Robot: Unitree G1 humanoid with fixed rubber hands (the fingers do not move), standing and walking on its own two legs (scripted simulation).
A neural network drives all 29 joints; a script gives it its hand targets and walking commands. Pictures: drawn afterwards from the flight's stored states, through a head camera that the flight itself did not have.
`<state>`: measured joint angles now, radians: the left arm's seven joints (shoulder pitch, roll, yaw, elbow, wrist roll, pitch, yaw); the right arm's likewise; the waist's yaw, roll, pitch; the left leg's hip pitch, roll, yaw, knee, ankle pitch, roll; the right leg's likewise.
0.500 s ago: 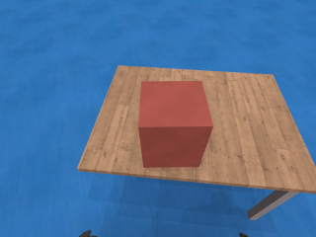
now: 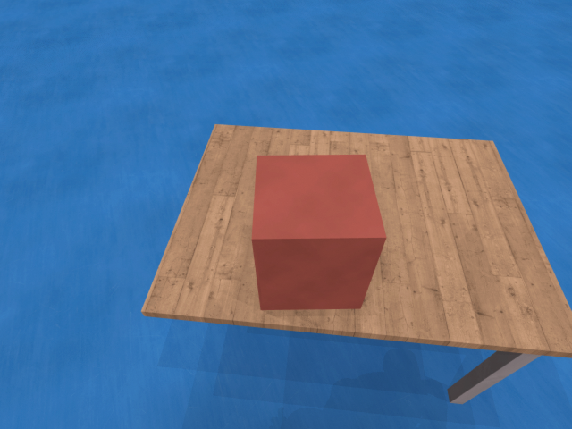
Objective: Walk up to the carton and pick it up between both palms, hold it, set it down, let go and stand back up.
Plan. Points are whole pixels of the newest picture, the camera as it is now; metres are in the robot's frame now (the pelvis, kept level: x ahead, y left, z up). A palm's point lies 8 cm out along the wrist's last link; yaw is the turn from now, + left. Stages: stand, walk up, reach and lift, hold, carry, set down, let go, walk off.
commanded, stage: stand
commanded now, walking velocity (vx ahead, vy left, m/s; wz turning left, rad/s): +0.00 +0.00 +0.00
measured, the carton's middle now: (311, 235) +0.49 -0.03 -0.09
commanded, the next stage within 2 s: walk up in 1.32 s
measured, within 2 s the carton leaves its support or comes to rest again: neither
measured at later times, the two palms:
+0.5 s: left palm out of the picture -0.01 +0.20 -0.14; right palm out of the picture -0.01 -0.20 -0.14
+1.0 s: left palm out of the picture -0.03 +0.20 -0.14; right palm out of the picture -0.02 -0.19 -0.14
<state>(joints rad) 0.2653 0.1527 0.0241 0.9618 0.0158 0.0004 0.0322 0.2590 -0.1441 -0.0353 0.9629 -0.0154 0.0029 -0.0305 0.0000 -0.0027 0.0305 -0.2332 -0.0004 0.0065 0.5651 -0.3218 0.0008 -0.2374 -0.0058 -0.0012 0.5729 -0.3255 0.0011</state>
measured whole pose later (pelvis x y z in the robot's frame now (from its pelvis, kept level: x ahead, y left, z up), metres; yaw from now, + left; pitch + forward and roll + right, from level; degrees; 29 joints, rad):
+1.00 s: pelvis +0.00 +0.00 +0.01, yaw +0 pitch -3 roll +0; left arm 0.29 0.09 0.01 1.18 0.01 0.00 0.05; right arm 0.27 -0.09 -0.02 1.19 -0.01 0.00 -0.05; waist 0.00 0.00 0.06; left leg -0.14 0.00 0.01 0.45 -0.27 0.00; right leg -0.14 -0.01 0.00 0.46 -0.27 0.00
